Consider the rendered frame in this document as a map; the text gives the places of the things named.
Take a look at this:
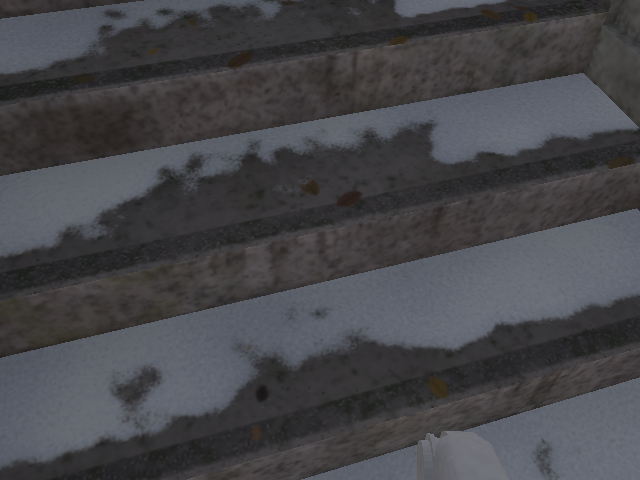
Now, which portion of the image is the robot right thigh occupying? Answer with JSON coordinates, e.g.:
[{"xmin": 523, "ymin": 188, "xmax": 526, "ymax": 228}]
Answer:
[{"xmin": 417, "ymin": 431, "xmax": 509, "ymax": 480}]

